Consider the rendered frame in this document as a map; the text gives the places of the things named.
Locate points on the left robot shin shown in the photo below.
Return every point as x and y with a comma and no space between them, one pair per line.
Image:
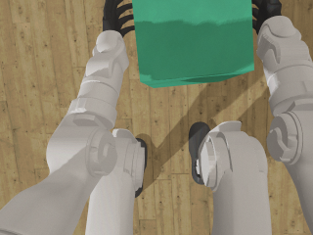
124,133

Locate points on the right robot shin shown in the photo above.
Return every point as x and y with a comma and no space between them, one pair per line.
230,126

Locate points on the right robot hand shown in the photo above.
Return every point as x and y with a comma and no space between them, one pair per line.
266,10

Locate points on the right robot upper arm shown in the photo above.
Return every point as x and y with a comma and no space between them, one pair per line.
290,141

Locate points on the left robot hand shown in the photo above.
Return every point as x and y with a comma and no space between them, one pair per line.
111,18

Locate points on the robot left forearm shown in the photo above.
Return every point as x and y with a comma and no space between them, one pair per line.
100,87

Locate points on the left robot upper arm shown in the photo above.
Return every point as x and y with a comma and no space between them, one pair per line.
77,157

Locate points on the carton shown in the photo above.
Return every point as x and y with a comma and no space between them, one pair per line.
184,42

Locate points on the robot shin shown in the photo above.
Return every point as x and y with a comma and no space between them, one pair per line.
124,133
230,126

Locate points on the robot right forearm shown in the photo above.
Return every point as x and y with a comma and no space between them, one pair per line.
287,66

